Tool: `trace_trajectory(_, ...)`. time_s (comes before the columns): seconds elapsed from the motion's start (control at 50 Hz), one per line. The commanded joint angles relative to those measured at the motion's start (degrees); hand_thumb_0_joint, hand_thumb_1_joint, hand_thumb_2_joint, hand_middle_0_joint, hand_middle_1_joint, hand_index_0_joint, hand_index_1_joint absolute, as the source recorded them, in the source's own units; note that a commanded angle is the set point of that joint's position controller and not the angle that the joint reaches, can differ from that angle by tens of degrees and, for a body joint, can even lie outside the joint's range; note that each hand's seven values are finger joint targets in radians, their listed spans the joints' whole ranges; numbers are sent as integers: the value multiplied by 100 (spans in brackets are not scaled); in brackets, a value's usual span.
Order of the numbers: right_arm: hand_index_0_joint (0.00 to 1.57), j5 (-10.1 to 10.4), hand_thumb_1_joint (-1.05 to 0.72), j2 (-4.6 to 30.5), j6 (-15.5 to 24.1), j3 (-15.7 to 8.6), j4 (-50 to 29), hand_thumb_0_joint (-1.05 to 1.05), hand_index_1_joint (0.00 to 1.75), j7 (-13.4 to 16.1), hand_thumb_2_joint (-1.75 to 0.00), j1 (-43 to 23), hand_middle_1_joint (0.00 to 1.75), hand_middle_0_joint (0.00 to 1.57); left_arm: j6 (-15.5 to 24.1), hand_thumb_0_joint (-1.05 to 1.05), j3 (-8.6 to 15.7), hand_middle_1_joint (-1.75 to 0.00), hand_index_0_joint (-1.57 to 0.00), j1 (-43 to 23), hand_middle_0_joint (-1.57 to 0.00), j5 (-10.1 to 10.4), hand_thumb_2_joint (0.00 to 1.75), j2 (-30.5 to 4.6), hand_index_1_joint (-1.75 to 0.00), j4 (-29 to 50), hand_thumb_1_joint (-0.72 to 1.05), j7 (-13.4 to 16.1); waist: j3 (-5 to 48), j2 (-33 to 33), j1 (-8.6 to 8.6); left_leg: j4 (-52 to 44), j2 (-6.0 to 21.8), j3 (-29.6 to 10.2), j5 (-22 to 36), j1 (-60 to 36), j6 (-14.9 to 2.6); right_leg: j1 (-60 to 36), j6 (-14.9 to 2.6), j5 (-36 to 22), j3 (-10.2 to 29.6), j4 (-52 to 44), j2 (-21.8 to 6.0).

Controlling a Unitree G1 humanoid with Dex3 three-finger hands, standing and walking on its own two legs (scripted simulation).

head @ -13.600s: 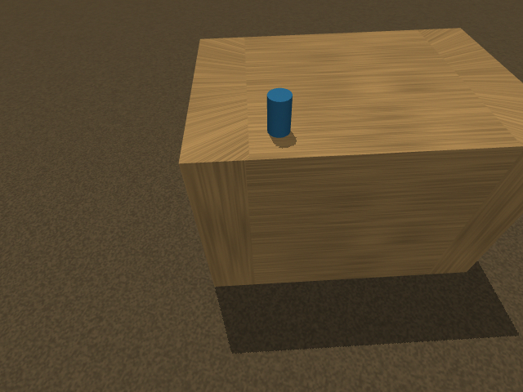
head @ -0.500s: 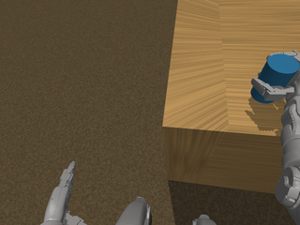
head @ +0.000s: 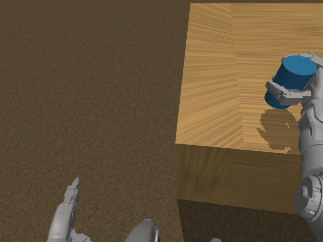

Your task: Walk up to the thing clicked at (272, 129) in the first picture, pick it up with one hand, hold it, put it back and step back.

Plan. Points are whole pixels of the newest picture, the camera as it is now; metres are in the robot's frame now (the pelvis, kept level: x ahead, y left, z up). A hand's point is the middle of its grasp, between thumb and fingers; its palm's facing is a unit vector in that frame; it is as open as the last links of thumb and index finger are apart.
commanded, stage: settle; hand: right
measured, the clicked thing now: (287, 83) +0.49 -0.21 +0.10
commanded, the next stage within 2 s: lift in 0.18 s
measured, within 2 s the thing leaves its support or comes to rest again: neither
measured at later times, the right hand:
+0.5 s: hand (295, 74) +0.48 -0.21 +0.13, palm faces +0.19 +0.98 +0.00, open 9.2 cm
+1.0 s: hand (309, 69) +0.42 -0.19 +0.20, palm faces +0.18 +0.98 -0.01, open 9.2 cm
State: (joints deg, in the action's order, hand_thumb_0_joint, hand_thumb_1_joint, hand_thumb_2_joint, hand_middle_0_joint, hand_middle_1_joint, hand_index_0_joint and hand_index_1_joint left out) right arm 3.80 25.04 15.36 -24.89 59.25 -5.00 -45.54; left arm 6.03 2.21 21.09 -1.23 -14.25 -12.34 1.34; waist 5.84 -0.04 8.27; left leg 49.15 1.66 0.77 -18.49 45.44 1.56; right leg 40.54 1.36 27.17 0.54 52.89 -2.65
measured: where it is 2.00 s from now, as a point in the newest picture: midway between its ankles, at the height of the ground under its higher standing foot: outside the picture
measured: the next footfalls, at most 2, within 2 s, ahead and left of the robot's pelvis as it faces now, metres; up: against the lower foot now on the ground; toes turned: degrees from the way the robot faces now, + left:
none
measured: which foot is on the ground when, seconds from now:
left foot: down 0.00-1.00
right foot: down 0.00-1.00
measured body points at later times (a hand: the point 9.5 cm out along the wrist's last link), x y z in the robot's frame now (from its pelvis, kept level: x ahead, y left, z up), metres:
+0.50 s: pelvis +0.01 -0.01 +0.01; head +0.07 -0.01 +0.46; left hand +0.15 +0.26 -0.03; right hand +0.47 -0.26 +0.13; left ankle +0.05 +0.14 -0.69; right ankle -0.02 -0.13 -0.69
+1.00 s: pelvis +0.02 +0.00 +0.03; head +0.02 +0.02 +0.48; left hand +0.17 +0.26 -0.03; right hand +0.40 -0.24 +0.21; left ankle +0.05 +0.14 -0.69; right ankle -0.02 -0.13 -0.69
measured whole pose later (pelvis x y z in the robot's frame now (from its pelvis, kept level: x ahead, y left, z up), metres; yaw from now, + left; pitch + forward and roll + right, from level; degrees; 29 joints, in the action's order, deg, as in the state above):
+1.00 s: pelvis +0.02 +0.00 +0.03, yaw -1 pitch +4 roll +0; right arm 9.6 15.1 -3.5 -15.5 24.7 -0.8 -28.6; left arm 4.5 4.0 19.9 1.5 -13.2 -21.9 3.2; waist 4.9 2.6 1.2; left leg 37.4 2.5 0.8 -15.8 25.9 1.7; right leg 20.0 1.3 22.6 0.0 38.2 -1.7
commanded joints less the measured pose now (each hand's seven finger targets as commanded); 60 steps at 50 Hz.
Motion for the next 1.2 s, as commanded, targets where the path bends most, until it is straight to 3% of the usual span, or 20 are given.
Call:
trace_trajectory(0.0,131,93,-32,1184,349,107,-1151,0,137,-20,-124,-2590,136,128,277,0,353,-5,-4,181,-5,29,6,-667,-5,770,-56,52,2382,488,-4,-461,-166,35,1813,-2010,-164,-834,-130,-2103,-115,-729,246)
trace_trajectory(0.06,131,108,-35,1836,378,-273,-1646,0,135,37,-123,-2877,135,128,302,0,455,-5,-4,-115,-5,51,7,-845,-6,859,-58,95,2685,570,-109,-522,-165,38,1723,-2064,-155,-986,-130,-2073,-88,-804,211)
trace_trajectory(0.1,131,113,-34,1204,315,120,-1230,0,137,-15,-125,-2638,137,128,298,0,340,-5,-4,-17,-5,40,6,-681,-6,786,-57,66,2350,443,4,-566,-199,91,1606,-1892,-159,-978,-121,-2023,-64,-860,206)
trace_trajectory(0.18,131,119,-35,1649,315,-124,-1585,0,140,-3,-129,-2793,140,128,295,0,419,-5,-4,-164,-5,56,6,-834,-6,918,-57,77,2732,442,-122,-565,-157,46,1942,-2272,-158,-1090,-123,-2290,-100,-879,233)
trace_trajectory(0.24,131,161,-37,1305,211,28,-1287,0,140,-6,-129,-2557,140,128,269,0,418,-5,-4,60,-5,69,6,-721,-6,492,-57,75,2152,483,-99,-677,-168,71,1603,-1966,-155,-1017,-133,-1992,-95,-976,228)
trace_trajectory(0.28,132,176,-31,1547,252,-67,-1739,0,141,31,-130,-2872,141,129,324,0,360,-5,-5,-330,-5,86,6,-790,-6,874,-56,94,2525,488,-156,-696,-193,105,1533,-2067,-159,-1217,-107,-2056,-41,-1059,182)
trace_trajectory(0.38,132,191,-30,1247,168,134,-1771,0,140,57,-128,-2616,140,129,263,0,366,-5,-4,115,-5,88,6,-728,-6,623,-56,64,2588,691,-192,-680,-241,178,1932,-2100,-203,-1673,-4,-2998,-10,-1099,155)
trace_trajectory(0.5,133,266,-30,1304,30,32,-2317,0,142,145,-129,-2467,141,130,259,0,565,-5,-4,-78,-5,113,6,-887,-5,470,-56,107,2636,697,-306,-828,-189,135,2092,-2457,-210,-1773,-17,-2917,-85,-1230,190)
trace_trajectory(0.54,133,278,-31,781,-94,382,-2103,0,142,160,-130,-2148,142,130,243,0,457,-5,-4,-21,-5,133,6,-724,-6,344,-56,94,2223,415,-273,-873,-210,180,2066,-2446,-209,-1644,-25,-2876,-79,-1322,182)
trace_trajectory(0.58,134,346,-31,956,-127,238,-2626,0,142,189,-130,-2092,142,130,237,0,388,-5,-4,-208,-4,168,6,-679,-5,504,-56,100,2389,443,-462,-939,-177,170,2135,-2753,-196,-1737,-36,-2857,-115,-1398,203)
trace_trajectory(0.62,134,338,-30,901,-264,298,-2812,0,142,237,-130,-1972,142,131,212,0,562,-5,-4,-129,-4,175,6,-811,-5,436,-56,133,2450,298,-445,-1000,-140,125,2231,-2974,-178,-1737,-78,-2665,-184,-1451,243)
trace_trajectory(0.64,133,377,-29,606,-342,466,-2790,0,142,230,-129,-1784,142,130,198,0,482,-5,-4,-28,-4,181,6,-679,-5,227,-56,129,2083,338,-434,-1038,-158,159,2154,-2814,-180,-1748,-70,-2636,-177,-1507,231)
trace_trajectory(0.8,134,561,-28,351,-968,638,-4162,0,142,390,-129,-1310,142,130,160,0,389,-5,-4,-550,-4,255,5,-561,-5,221,-55,178,1692,52,-634,-1415,-104,189,1643,-3066,-121,-1986,-133,-2031,-177,-1880,240)
trace_trajectory(0.86,134,584,-28,360,-1264,633,-4606,0,142,435,-128,-1000,142,131,141,0,617,-5,-4,-421,-4,261,5,-758,-5,162,-55,256,1533,-25,-636,-1514,-122,239,1458,-3017,-92,-2160,-150,-1884,-158,-2015,225)
trace_trajectory(0.9,133,630,-26,98,-1456,755,-4789,0,141,429,-127,-822,141,130,124,0,346,-5,-4,-254,-4,276,5,-453,-5,-41,-54,221,1365,61,-663,-1548,-118,261,1574,-2988,-98,-2259,-132,-2085,-153,-2040,219)
trace_trajectory(0.94,132,660,-25,213,-1640,663,-4947,0,140,433,-126,-692,140,129,114,0,571,-5,-4,-301,-4,296,5,-625,-5,-81,-54,254,1309,-57,-642,-1600,-107,262,1591,-3009,-73,-2307,-156,-2059,-156,-2072,225)
trace_trajectory(1.02,133,687,-27,1,-1975,802,-5566,0,141,419,-127,-660,141,129,141,0,375,-5,-3,-608,-4,289,6,-482,-5,-109,-55,215,1334,24,-739,-1674,-78,258,1719,-3123,-76,-2495,-142,-2221,-161,-2139,238)
trace_trajectory(1.1,134,700,-29,135,-2264,683,-5917,0,142,464,-128,-490,142,131,141,0,752,-5,-4,-710,-4,294,5,-780,-5,-389,-55,255,1269,77,-732,-1796,-65,268,1510,-3156,-68,-2607,-149,-1993,-153,-2245,252)
trace_trajectory(1.14,136,721,-28,31,-2399,731,-6106,0,144,470,-130,-451,144,133,153,0,493,-5,-3,-754,-3,305,5,-493,-5,-602,-55,216,1084,7,-816,-1846,-61,287,1494,-3183,-56,-2574,-153,-1982,-157,-2276,254)
trace_trajectory(1.18,135,750,-27,54,-2512,653,-6220,0,144,479,-130,-332,144,132,192,0,569,-5,-3,-965,-4,316,5,-568,-5,-396,-54,224,1170,-171,-824,-1932,-41,274,1339,-3323,-33,-2617,-180,-1818,-172,-2312,278)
